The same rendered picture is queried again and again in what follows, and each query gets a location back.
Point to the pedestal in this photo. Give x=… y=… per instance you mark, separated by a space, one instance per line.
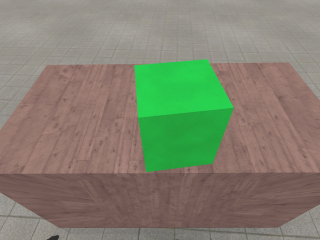
x=71 y=152

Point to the carton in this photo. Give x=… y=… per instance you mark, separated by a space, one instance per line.
x=183 y=112

